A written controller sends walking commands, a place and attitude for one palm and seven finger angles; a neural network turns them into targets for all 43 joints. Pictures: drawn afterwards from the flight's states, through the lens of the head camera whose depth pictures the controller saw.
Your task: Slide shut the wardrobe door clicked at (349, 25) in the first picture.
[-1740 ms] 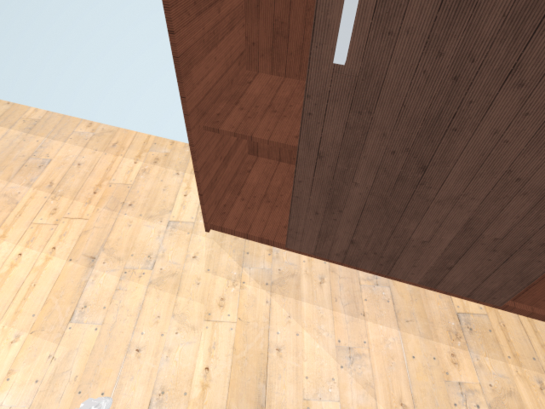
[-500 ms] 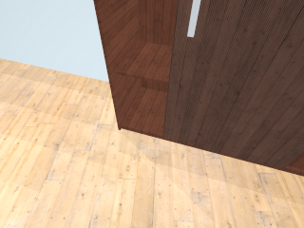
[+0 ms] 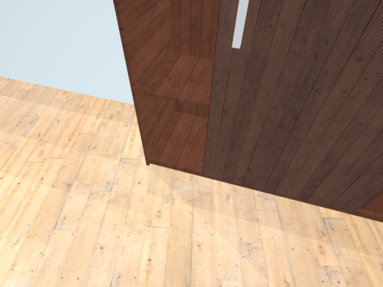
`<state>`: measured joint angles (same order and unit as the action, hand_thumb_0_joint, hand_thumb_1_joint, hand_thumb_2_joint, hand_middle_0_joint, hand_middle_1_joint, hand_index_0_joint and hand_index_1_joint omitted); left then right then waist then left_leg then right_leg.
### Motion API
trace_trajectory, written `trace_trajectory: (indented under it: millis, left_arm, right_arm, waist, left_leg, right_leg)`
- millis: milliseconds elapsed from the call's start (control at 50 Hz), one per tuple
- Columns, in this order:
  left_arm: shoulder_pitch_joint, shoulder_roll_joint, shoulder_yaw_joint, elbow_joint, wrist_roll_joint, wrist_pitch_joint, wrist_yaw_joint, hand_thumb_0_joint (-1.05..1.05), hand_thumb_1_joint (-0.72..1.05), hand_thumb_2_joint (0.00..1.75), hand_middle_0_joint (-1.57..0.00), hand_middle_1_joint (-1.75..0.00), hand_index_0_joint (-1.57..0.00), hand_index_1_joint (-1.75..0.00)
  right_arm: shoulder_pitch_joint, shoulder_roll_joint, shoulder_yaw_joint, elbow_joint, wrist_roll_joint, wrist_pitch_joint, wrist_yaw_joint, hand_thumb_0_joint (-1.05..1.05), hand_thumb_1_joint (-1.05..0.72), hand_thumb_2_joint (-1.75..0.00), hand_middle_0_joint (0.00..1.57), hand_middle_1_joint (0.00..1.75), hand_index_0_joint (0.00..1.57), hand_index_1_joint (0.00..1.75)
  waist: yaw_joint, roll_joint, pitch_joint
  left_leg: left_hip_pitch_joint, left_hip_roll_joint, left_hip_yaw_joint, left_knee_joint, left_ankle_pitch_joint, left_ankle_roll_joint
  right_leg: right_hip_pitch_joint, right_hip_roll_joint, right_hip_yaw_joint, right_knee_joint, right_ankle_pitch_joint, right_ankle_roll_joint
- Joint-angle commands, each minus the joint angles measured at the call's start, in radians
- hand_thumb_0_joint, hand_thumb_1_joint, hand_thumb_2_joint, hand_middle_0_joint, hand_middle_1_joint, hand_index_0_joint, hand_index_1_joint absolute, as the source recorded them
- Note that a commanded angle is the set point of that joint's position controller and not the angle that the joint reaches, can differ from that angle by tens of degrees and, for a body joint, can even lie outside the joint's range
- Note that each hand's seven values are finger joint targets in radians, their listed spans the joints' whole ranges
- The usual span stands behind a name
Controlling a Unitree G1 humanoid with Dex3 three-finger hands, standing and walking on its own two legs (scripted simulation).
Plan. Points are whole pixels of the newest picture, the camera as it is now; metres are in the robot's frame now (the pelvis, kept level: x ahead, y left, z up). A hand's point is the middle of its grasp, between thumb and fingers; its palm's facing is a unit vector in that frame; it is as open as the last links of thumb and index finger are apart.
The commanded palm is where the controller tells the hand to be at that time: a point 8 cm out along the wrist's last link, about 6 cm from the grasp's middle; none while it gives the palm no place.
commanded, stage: turn to face it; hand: right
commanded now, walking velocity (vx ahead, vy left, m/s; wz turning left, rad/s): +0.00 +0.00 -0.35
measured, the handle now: out of the picture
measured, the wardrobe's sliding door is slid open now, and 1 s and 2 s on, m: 0.36 0.36 0.36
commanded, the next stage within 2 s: take the last steps up to it in 0.48 s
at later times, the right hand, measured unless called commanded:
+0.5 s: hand out of the picture -0.01 -0.21 -0.19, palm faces +0.14 +0.96 -0.24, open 7.4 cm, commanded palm none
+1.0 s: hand out of the picture -0.11 -0.18 -0.19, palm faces +0.22 +0.97 -0.08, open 7.4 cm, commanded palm none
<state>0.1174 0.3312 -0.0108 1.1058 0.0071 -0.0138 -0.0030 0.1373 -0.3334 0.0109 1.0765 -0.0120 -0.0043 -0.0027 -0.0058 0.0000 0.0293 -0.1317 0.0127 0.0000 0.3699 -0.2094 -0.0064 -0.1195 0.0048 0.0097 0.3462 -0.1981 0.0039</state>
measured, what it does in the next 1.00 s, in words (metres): steps on the spot: right foot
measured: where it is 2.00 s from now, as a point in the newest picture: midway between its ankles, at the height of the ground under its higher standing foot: (183, 267)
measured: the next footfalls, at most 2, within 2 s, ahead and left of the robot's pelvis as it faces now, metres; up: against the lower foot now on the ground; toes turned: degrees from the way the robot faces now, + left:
right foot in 0.88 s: -0.01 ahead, -0.13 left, +0.00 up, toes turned -19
left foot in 1.42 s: +0.30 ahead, +0.12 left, +0.00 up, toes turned +2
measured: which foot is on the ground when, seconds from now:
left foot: down 0.00-0.90, up 0.92-1.00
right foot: down 0.00-0.58, up 0.60-0.86, down 0.88-1.00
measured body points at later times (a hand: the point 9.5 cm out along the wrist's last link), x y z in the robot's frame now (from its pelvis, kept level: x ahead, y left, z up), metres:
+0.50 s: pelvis -0.02 +0.00 -0.01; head +0.00 -0.02 +0.43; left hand +0.04 +0.22 -0.17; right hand -0.01 -0.26 -0.17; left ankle -0.03 +0.12 -0.73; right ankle -0.01 -0.12 -0.75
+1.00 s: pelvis +0.00 -0.04 -0.01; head -0.01 -0.08 +0.44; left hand +0.07 +0.19 -0.14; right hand -0.11 -0.23 -0.18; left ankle -0.02 +0.11 -0.68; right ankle -0.05 -0.11 -0.75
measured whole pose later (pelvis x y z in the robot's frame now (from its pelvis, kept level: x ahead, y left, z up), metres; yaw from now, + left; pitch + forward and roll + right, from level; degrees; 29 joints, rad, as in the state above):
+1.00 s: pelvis +0.00 -0.04 -0.01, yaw -9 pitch -1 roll +2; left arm 0.28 0.13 0.02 1.06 0.03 -0.06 0.03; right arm 0.43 -0.17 -0.04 1.14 -0.04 0.04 0.02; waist -0.02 0.06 0.00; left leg -0.38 0.02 0.04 1.01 -0.40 0.00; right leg -0.16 -0.06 -0.16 0.52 -0.35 -0.03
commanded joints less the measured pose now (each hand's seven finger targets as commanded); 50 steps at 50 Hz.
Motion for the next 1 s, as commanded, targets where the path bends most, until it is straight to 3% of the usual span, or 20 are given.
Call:
trace_trajectory:
  millis: [0, 100, 240, 300, 380, 440, 500, 520, 560, 580, 620, 680, 760, 820, 840, 860, 880, 900, 940, 980]
  left_arm:
    - [-0.018, 0.137, 0.030, -0.067, 0.002, -0.002, 0.014, 0.00, 0.90, 0.90, -0.20, -0.30, -0.20, -0.30]
    - [0.024, 0.080, 0.027, -0.085, 0.004, 0.022, 0.011, 0.00, 0.90, 0.90, -0.20, -0.30, -0.20, -0.30]
    - [0.084, 0.044, 0.048, -0.115, 0.005, 0.040, 0.009, 0.00, 0.90, 0.90, -0.20, -0.30, -0.20, -0.30]
    - [0.104, 0.037, 0.052, -0.120, 0.009, 0.038, 0.008, 0.00, 0.90, 0.90, -0.20, -0.30, -0.20, -0.30]
    - [0.102, 0.082, 0.067, -0.140, 0.008, 0.021, 0.020, 0.00, 0.90, 0.90, -0.20, -0.30, -0.20, -0.30]
    - [0.122, 0.064, 0.075, -0.139, 0.009, 0.020, 0.031, 0.00, 0.90, 0.90, -0.20, -0.30, -0.20, -0.30]
    - [0.117, 0.042, 0.078, -0.143, 0.004, 0.025, 0.032, 0.00, 0.90, 0.90, -0.20, -0.30, -0.20, -0.30]
    - [0.119, 0.020, 0.074, -0.143, -0.003, 0.024, 0.029, 0.00, 0.90, 0.90, -0.20, -0.30, -0.20, -0.30]
    - [0.112, -0.052, 0.069, -0.175, -0.004, 0.028, 0.021, 0.00, 0.90, 0.90, -0.20, -0.30, -0.20, -0.30]
    - [0.092, -0.046, 0.073, -0.160, 0.009, 0.044, 0.024, 0.00, 0.90, 0.90, -0.20, -0.30, -0.20, -0.30]
    - [0.112, -0.059, 0.073, -0.122, 0.014, 0.044, 0.013, 0.00, 0.90, 0.90, -0.20, -0.30, -0.20, -0.30]
    - [0.099, -0.068, 0.073, -0.109, 0.021, 0.031, 0.001, 0.00, 0.90, 0.90, -0.20, -0.30, -0.20, -0.30]
    - [0.043, -0.092, 0.069, -0.131, 0.019, 0.011, -0.004, 0.00, 0.90, 0.90, -0.20, -0.30, -0.20, -0.30]
    - [0.162, -0.104, 0.061, -0.087, 0.017, -0.012, 0.009, 0.00, 0.90, 0.90, -0.20, -0.30, -0.20, -0.30]
    - [0.243, -0.073, 0.069, -0.056, 0.014, -0.022, 0.017, 0.00, 0.90, 0.90, -0.20, -0.30, -0.20, -0.30]
    - [0.350, 0.021, 0.091, -0.025, 0.024, -0.031, 0.028, 0.00, 0.90, 0.90, -0.20, -0.30, -0.20, -0.30]
    - [0.439, 0.105, 0.109, -0.010, 0.031, -0.030, 0.038, 0.00, 0.90, 0.90, -0.20, -0.30, -0.20, -0.30]
    - [0.446, 0.077, 0.099, 0.011, 0.031, -0.032, 0.051, 0.00, 0.90, 0.90, -0.20, -0.30, -0.20, -0.30]
    - [0.322, -0.010, 0.072, -0.022, 0.021, -0.044, 0.055, 0.00, 0.90, 0.90, -0.20, -0.30, -0.20, -0.30]
    - [0.297, -0.041, 0.063, -0.028, 0.018, -0.059, 0.057, 0.00, 0.90, 0.90, -0.20, -0.30, -0.20, -0.30]
  right_arm:
    - [0.003, -0.146, -0.037, -0.061, 0.002, -0.002, -0.019, 0.00, -0.90, -0.90, 0.20, 0.30, 0.20, 0.30]
    - [0.042, -0.106, -0.037, -0.081, 0.001, 0.016, -0.028, 0.00, -0.90, -0.90, 0.20, 0.30, 0.20, 0.30]
    - [0.042, -0.108, -0.053, -0.130, -0.003, 0.024, -0.033, 0.00, -0.90, -0.90, 0.20, 0.30, 0.20, 0.30]
    - [0.036, -0.072, -0.056, -0.147, -0.004, 0.030, -0.032, 0.00, -0.90, -0.90, 0.20, 0.30, 0.20, 0.30]
    - [0.090, 0.000, -0.052, -0.139, -0.001, 0.026, -0.036, 0.00, -0.90, -0.90, 0.20, 0.30, 0.20, 0.30]
    - [0.118, 0.024, -0.053, -0.135, 0.003, 0.021, -0.037, 0.00, -0.90, -0.90, 0.20, 0.30, 0.20, 0.30]
    - [0.184, 0.047, -0.052, -0.115, 0.006, 0.010, -0.037, 0.00, -0.90, -0.90, 0.20, 0.30, 0.20, 0.30]
    - [0.203, 0.026, -0.056, -0.107, 0.003, 0.004, -0.040, 0.00, -0.90, -0.90, 0.20, 0.30, 0.20, 0.30]
    - [0.202, -0.075, -0.072, -0.118, -0.010, -0.002, -0.045, 0.00, -0.90, -0.90, 0.20, 0.30, 0.20, 0.30]
    - [0.208, -0.047, -0.066, -0.111, -0.007, -0.010, -0.041, 0.00, -0.90, -0.90, 0.20, 0.30, 0.20, 0.30]
    - [0.191, -0.001, -0.049, -0.095, -0.012, -0.014, -0.029, 0.00, -0.90, -0.90, 0.20, 0.30, 0.20, 0.30]
    - [0.244, 0.022, -0.049, -0.064, -0.018, -0.023, -0.022, 0.00, -0.90, -0.90, 0.20, 0.30, 0.20, 0.30]
    - [0.309, 0.004, -0.062, -0.029, -0.027, -0.026, -0.018, 0.00, -0.90, -0.90, 0.20, 0.30, 0.20, 0.30]
    - [0.292, 0.017, -0.065, -0.010, -0.013, -0.020, -0.012, 0.00, -0.90, -0.90, 0.20, 0.30, 0.20, 0.30]
    - [0.286, 0.045, -0.061, -0.013, -0.009, -0.017, -0.006, 0.00, -0.90, -0.90, 0.20, 0.30, 0.20, 0.30]
    - [0.282, 0.103, -0.054, -0.035, -0.007, -0.015, 0.004, 0.00, -0.90, -0.90, 0.20, 0.30, 0.20, 0.30]
    - [0.225, 0.111, -0.052, -0.076, -0.019, -0.017, 0.009, 0.00, -0.90, -0.90, 0.20, 0.30, 0.20, 0.30]
    - [0.143, 0.072, -0.062, -0.086, -0.033, -0.002, 0.006, 0.00, -0.90, -0.90, 0.20, 0.30, 0.20, 0.30]
    - [0.170, 0.081, -0.073, -0.053, -0.029, 0.000, 0.025, 0.00, -0.90, -0.90, 0.20, 0.30, 0.20, 0.30]
    - [0.226, 0.121, -0.074, -0.022, -0.029, 0.013, 0.035, 0.00, -0.90, -0.90, 0.20, 0.30, 0.20, 0.30]
  waist:
    - [-0.003, -0.006, -0.056]
    - [-0.007, 0.026, -0.042]
    - [0.013, 0.098, -0.044]
    - [0.017, 0.020, -0.009]
    - [-0.002, -0.180, -0.037]
    - [-0.004, -0.180, -0.073]
    - [-0.024, -0.125, -0.114]
    - [-0.028, -0.069, -0.121]
    - [-0.021, 0.211, -0.053]
    - [-0.027, 0.254, -0.046]
    - [-0.002, 0.169, 0.029]
    - [-0.010, 0.171, 0.103]
    - [-0.027, 0.155, 0.132]
    - [0.026, 0.112, 0.069]
    - [0.055, 0.007, 0.039]
    - [0.096, -0.225, 0.018]
    - [0.122, -0.275, 0.030]
    - [0.128, -0.238, 0.081]
    - [0.052, -0.092, 0.139]
    - [0.015, -0.108, 0.121]
  left_leg:
    - [0.008, 0.119, -0.054, -0.004, 0.175, 0.011]
    - [-0.009, 0.141, -0.053, 0.033, 0.157, 0.010]
    - [-0.114, 0.216, -0.077, 0.023, 0.029, 0.067]
    - [-0.158, 0.158, -0.016, 0.086, -0.098, 0.037]
    - [-0.125, 0.020, 0.047, 0.329, -0.181, -0.020]
    - [-0.185, 0.009, -0.002, 0.370, -0.272, -0.011]
    - [-0.046, 0.003, 0.010, 0.128, -0.102, -0.022]
    - [0.053, 0.050, -0.031, 0.027, -0.004, -0.017]
    - [0.062, 0.348, -0.271, -0.059, 0.192, 0.112]
    - [-0.022, 0.355, -0.289, -0.100, 0.148, 0.147]
    - [-0.072, 0.268, -0.228, -0.146, -0.078, 0.157]
    - [-0.073, 0.236, -0.185, -0.183, -0.202, 0.156]
    - [-0.106, 0.239, -0.192, -0.184, -0.225, 0.188]
    - [-0.196, 0.162, -0.113, -0.072, -0.193, 0.140]
    - [-0.275, 0.114, -0.060, 0.038, -0.201, 0.102]
    - [-0.445, 0.024, 0.024, 0.294, -0.224, 0.047]
    - [-0.565, -0.009, 0.087, 0.514, -0.354, 0.022]
    - [-0.594, 0.024, 0.003, 0.683, -0.316, 0.024]
    - [-0.573, 0.085, -0.029, 0.773, -0.160, 0.016]
    - [-0.530, 0.085, -0.010, 0.797, -0.056, -0.009]
  right_leg:
    - [-0.032, -0.114, 0.096, -0.001, 0.219, -0.024]
    - [-0.112, -0.092, 0.099, 0.075, 0.201, -0.015]
    - [-0.134, -0.046, 0.076, 0.222, 0.086, -0.011]
    - [-0.179, -0.074, 0.155, 0.153, 0.053, -0.036]
    - [-0.202, -0.209, 0.425, -0.047, 0.147, -0.153]
    - [-0.099, -0.214, 0.420, 0.000, 0.338, -0.199]
    - [-0.116, -0.145, 0.340, 0.087, 0.351, -0.146]
    - [-0.192, -0.105, 0.300, 0.146, 0.269, -0.105]
    - [-0.364, 0.053, 0.062, 0.349, -0.161, -0.003]
    - [-0.332, 0.015, 0.071, 0.458, -0.281, 0.000]
    - [-0.336, -0.011, 0.031, 0.576, -0.226, -0.003]
    - [-0.385, -0.050, -0.040, 0.595, -0.196, -0.001]
    - [-0.319, -0.075, -0.101, 0.423, -0.251, 0.000]
    - [-0.041, -0.051, -0.157, 0.157, -0.110, -0.001]
    - [0.108, -0.090, -0.113, 0.077, -0.121, -0.007]
    - [0.228, -0.312, 0.202, -0.049, -0.263, -0.079]
    - [0.232, -0.504, 0.417, -0.160, -0.251, -0.164]
    - [0.158, -0.510, 0.428, -0.186, -0.194, -0.162]
    - [0.040, -0.445, 0.258, -0.181, -0.093, -0.146]
    - [0.013, -0.364, 0.078, -0.165, 0.052, -0.113]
